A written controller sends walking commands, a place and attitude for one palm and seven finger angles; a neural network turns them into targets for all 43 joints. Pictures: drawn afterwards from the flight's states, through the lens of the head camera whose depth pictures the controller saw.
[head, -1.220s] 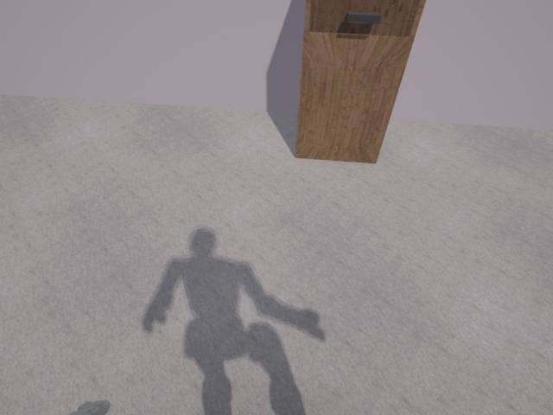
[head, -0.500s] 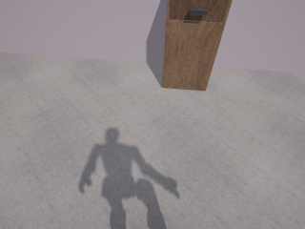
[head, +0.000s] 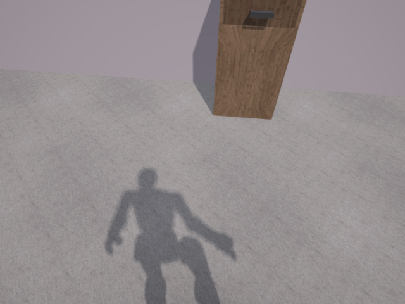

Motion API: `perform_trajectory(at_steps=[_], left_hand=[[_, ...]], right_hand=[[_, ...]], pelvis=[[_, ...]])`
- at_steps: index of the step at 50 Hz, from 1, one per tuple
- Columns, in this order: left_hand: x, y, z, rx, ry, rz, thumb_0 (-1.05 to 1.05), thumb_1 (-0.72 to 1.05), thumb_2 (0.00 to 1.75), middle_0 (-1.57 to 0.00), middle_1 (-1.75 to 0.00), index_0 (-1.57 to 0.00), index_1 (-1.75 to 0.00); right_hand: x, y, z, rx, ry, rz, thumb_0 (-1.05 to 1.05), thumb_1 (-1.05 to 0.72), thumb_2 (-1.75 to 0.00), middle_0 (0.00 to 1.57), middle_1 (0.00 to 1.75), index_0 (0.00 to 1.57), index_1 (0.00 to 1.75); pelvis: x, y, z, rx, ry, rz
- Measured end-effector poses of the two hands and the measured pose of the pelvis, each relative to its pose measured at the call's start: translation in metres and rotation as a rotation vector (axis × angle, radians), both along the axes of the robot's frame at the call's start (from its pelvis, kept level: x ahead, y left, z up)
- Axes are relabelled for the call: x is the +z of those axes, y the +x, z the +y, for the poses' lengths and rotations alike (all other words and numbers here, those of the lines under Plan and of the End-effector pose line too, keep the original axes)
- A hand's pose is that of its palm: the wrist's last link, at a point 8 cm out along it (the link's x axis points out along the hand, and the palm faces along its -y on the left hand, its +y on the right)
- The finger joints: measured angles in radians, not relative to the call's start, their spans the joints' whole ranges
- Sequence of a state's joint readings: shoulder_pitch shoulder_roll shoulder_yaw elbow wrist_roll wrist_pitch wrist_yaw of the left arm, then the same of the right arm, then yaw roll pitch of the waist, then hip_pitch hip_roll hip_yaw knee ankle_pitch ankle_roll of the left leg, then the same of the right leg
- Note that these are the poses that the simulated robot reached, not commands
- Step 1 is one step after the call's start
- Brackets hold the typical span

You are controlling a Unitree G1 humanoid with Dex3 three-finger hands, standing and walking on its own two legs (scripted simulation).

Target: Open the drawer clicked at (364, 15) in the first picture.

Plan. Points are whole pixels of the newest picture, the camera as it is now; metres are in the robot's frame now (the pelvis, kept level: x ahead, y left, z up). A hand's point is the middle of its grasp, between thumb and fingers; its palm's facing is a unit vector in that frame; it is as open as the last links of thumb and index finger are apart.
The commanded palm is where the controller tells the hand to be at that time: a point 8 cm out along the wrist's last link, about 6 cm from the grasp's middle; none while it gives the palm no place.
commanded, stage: look at it before walking up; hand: left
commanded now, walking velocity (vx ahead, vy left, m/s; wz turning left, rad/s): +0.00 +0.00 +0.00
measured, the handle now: (261, 13) +1.56 -0.24 +0.00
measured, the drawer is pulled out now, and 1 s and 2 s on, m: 0.00 0.00 0.00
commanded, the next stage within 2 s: walk to a spot facing it in 0.22 s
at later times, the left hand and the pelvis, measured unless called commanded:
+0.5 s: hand out of the picture +0.07 +0.23 -0.17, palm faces -0.05 -0.96 -0.29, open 7.4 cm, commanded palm none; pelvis +0.02 +0.00 -0.01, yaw -3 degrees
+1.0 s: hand out of the picture +0.13 +0.17 -0.17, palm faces -0.17 -0.97 -0.18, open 7.4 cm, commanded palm none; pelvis +0.16 -0.02 -0.01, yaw -16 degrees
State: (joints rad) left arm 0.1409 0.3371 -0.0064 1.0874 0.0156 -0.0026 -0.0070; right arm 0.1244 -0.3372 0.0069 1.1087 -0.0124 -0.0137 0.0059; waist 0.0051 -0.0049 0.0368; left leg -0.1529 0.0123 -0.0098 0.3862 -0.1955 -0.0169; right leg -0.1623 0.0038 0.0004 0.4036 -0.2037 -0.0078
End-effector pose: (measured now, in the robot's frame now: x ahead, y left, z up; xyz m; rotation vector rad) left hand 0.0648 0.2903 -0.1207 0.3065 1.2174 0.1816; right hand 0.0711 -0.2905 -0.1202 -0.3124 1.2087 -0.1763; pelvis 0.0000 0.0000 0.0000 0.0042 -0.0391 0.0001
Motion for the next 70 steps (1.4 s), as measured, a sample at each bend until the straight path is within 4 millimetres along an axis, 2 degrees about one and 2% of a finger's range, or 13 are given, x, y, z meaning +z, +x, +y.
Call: perform_trajectory(at_steps=[21, 28, 35, 39, 43, 46, 51, 54, 56, 59, 62, 66, 70], left_hand=[[-0.003, 0.007, 0.002, 0.007, 0.001, 0.019, 0.01, 0.9, 0.9, -0.2, -0.3, -0.2, -0.3], [-0.02, 0.002, -0.025, -0.017, -0.062, 0.107, 0.01, 0.9, 0.9, -0.2, -0.3, -0.2, -0.3], [-0.031, 0.017, -0.068, -0.022, -0.099, 0.116, 0.01, 0.9, 0.9, -0.2, -0.3, -0.2, -0.3], [-0.023, 0.013, -0.086, -0.02, -0.119, 0.171, 0.0, 0.9, 0.9, -0.2, -0.3, -0.2, -0.3], [-0.015, 0.017, -0.093, -0.045, -0.134, 0.264, 0.0, 0.9, 0.9, -0.2, -0.3, -0.2, -0.3], [-0.013, 0.032, -0.089, -0.06, -0.133, 0.305, 0.01, 0.9, 0.9, -0.2, -0.3, -0.21, -0.3], [-0.022, 0.083, -0.07, -0.071, -0.119, 0.313, 0.01, 0.9, 0.9, -0.2, -0.3, -0.21, -0.3], [-0.038, 0.127, -0.054, -0.094, -0.112, 0.306, 0.01, 0.9, 0.9, -0.2, -0.3, -0.21, -0.3], [-0.048, 0.164, -0.044, -0.129, -0.106, 0.298, 0.01, 0.9, 0.9, -0.2, -0.3, -0.2, -0.3], [-0.047, 0.234, -0.041, -0.213, -0.097, 0.236, 0.01, 0.9, 0.9, -0.2, -0.3, -0.2, -0.3], [-0.036, 0.312, -0.053, -0.296, -0.103, 0.128, 0.01, 0.91, 0.9, -0.2, -0.3, -0.2, -0.3], [-0.019, 0.403, -0.085, -0.401, -0.116, 0.003, 0.01, 0.91, 0.9, -0.19, -0.3, -0.2, -0.3], [-0.008, 0.474, -0.131, -0.508, -0.137, -0.063, 0.01, 0.91, 0.9, -0.19, -0.3, -0.19, -0.3]], right_hand=[[-0.001, 0.014, 0.007, -0.004, 0.001, -0.004, 0.01, -0.91, -0.9, 0.21, 0.3, 0.2, 0.3], [-0.021, -0.003, 0.022, -0.094, 0.071, 0.005, 0.01, -0.91, -0.9, 0.21, 0.3, 0.2, 0.3], [-0.046, -0.027, 0.016, -0.189, 0.121, 0.117, 0.01, -0.91, -0.9, 0.21, 0.3, 0.2, 0.3], [-0.034, 0.001, 0.014, -0.208, 0.13, 0.098, 0.01, -0.91, -0.9, 0.2, 0.3, 0.2, 0.3], [-0.02, 0.052, 0.013, -0.238, 0.139, -0.015, 0.01, -0.91, -0.9, 0.2, 0.3, 0.2, 0.3], [-0.013, 0.095, 0.014, -0.245, 0.142, -0.091, 0.01, -0.91, -0.9, 0.2, 0.3, 0.2, 0.3], [-0.007, 0.171, 0.023, -0.223, 0.132, -0.178, 0.01, -0.91, -0.9, 0.2, 0.3, 0.2, 0.3], [-0.009, 0.212, 0.028, -0.223, 0.099, -0.243, 0.01, -0.91, -0.9, 0.2, 0.3, 0.2, 0.3], [-0.009, 0.225, 0.031, -0.246, 0.076, -0.276, 0.01, -0.91, -0.9, 0.2, 0.3, 0.2, 0.3], [-0.005, 0.218, 0.037, -0.319, 0.067, -0.26, 0.01, -0.91, -0.9, 0.2, 0.3, 0.2, 0.3], [-0.005, 0.194, 0.047, -0.409, 0.072, -0.183, 0.0, -0.91, -0.9, 0.2, 0.3, 0.2, 0.3], [-0.007, 0.153, 0.056, -0.549, 0.072, -0.058, 0.0, -0.93, -0.9, 0.21, 0.3, 0.21, 0.3], [-0.01, 0.116, 0.068, -0.66, 0.095, 0.077, 0.0, -0.93, -0.9, 0.2, 0.3, 0.2, 0.3]], pelvis=[[-0.001, 0.012, 0.003, -0.02, -0.001, 0.007], [-0.011, 0.033, -0.003, -0.098, 0.012, 0.021], [-0.023, 0.063, -0.025, -0.141, -0.006, 0.017], [-0.011, 0.084, -0.029, -0.181, 0.001, 0.027], [-0.003, 0.107, -0.028, -0.225, 0.009, 0.045], [-0.002, 0.128, -0.025, -0.256, 0.008, 0.055], [-0.008, 0.173, -0.014, -0.295, -0.002, 0.059], [-0.021, 0.208, -0.005, -0.338, -0.014, 0.058], [-0.027, 0.224, 0.0, -0.371, -0.011, 0.045], [-0.021, 0.246, 0.002, -0.419, -0.007, 0.028], [-0.011, 0.268, 0.001, -0.454, -0.005, 0.026], [-0.004, 0.297, -0.005, -0.5, 0.004, 0.033], [-0.002, 0.325, -0.017, -0.539, 0.012, 0.035]])
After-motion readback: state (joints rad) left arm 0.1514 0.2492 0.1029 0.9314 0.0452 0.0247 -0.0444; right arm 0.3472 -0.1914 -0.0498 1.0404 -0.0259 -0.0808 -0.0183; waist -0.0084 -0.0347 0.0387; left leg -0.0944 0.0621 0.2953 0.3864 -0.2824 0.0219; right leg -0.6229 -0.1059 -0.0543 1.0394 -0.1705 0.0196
